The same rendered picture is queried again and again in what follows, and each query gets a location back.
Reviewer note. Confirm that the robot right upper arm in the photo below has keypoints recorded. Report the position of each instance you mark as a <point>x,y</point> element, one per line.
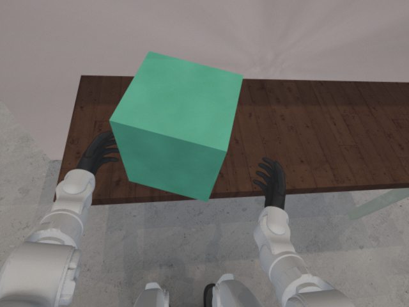
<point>324,298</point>

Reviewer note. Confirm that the left robot hand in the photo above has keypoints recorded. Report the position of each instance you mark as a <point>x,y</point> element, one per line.
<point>93,158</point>

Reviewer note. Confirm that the robot right forearm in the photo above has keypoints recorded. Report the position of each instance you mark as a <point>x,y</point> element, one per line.
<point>278,258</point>

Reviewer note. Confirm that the right robot thigh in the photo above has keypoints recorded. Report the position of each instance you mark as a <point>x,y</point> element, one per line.
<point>233,293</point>

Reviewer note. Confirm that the left robot thigh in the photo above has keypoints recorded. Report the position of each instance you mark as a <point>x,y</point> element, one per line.
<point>153,297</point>

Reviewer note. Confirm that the carton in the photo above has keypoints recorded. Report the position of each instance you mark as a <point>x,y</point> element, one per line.
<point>173,124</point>

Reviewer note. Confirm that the right robot hand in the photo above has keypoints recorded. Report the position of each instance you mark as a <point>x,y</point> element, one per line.
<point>275,190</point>

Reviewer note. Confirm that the robot left forearm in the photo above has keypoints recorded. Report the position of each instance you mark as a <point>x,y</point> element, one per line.
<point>64,222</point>

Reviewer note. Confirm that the robot thigh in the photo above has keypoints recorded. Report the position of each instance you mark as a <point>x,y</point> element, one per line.
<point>233,293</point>
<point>153,297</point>

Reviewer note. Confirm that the table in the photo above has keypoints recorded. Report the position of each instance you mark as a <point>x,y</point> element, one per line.
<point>329,136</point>

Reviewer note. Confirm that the robot left upper arm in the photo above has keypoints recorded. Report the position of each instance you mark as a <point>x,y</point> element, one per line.
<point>41,275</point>

